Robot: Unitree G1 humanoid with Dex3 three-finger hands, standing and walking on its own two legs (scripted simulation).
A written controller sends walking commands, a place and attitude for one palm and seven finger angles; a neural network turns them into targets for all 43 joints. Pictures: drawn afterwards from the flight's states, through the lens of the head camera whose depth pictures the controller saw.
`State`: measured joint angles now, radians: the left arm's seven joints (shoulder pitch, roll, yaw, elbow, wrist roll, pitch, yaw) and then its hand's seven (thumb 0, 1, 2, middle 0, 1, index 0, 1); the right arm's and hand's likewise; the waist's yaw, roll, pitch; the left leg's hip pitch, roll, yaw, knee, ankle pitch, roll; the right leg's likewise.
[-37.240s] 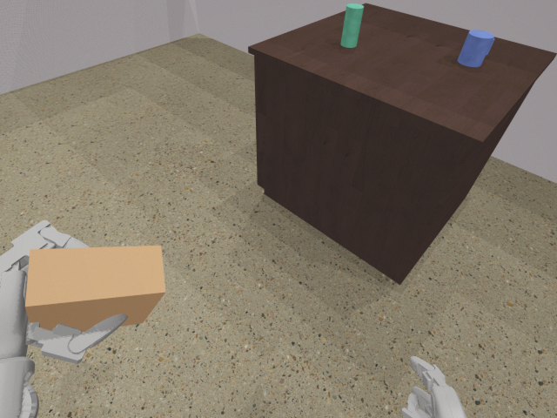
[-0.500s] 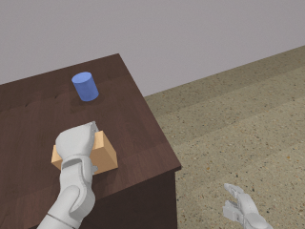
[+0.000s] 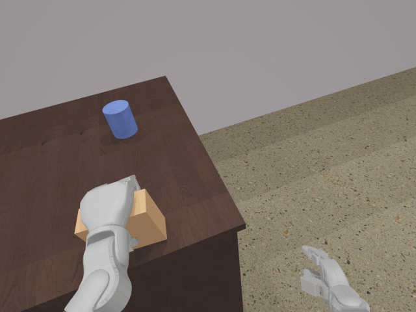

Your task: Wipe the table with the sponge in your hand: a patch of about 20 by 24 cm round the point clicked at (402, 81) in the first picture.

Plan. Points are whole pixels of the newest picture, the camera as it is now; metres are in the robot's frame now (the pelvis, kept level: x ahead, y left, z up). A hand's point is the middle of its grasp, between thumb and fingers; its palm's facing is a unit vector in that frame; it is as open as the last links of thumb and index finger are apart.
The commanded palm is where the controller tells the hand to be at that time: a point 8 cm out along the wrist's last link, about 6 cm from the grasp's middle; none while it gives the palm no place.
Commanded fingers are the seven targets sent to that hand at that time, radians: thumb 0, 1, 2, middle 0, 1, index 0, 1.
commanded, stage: wipe back along the third lane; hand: left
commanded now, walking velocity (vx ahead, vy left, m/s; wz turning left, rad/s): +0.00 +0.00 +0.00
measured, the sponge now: (129, 228) +0.25 +0.21 +0.04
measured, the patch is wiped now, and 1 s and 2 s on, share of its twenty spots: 1.00 1.00 1.00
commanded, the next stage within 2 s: slide back across to the middle lane in 0.28 s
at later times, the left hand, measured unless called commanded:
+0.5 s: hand (124, 216) +0.26 +0.21 +0.09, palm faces +0.09 -0.09 -0.99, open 9.7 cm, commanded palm +0.20 +0.21 +0.12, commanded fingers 0.00 0.10 1.30 -1.20 -1.60 -1.20 -1.60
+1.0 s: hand (89, 231) +0.21 +0.25 +0.10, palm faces +0.10 -0.15 -0.98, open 9.7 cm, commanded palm +0.17 +0.26 +0.14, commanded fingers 0.00 0.10 1.30 -1.20 -1.60 -1.20 -1.60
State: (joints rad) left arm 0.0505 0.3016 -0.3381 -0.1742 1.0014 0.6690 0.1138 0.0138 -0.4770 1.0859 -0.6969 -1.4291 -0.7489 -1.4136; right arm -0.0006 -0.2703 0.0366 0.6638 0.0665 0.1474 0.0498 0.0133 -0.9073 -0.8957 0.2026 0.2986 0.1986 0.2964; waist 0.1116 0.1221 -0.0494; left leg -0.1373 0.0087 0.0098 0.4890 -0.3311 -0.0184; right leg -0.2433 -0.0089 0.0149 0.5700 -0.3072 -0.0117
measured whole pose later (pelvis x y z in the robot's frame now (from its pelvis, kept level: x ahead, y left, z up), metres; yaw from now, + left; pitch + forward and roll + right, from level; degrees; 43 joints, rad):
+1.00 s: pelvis +0.00 +0.00 +0.00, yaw +0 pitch -3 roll +1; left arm 0.23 0.39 -0.16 -0.32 0.90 0.60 0.07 -0.02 -0.50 1.09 -0.73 -1.41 -0.78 -1.38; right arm 0.01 -0.28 0.03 0.67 0.04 0.13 -0.01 0.01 -0.91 -0.90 0.20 0.30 0.20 0.30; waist 0.12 0.12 -0.01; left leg -0.08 0.02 0.01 0.44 -0.31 -0.02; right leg -0.18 0.00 0.02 0.51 -0.28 -0.02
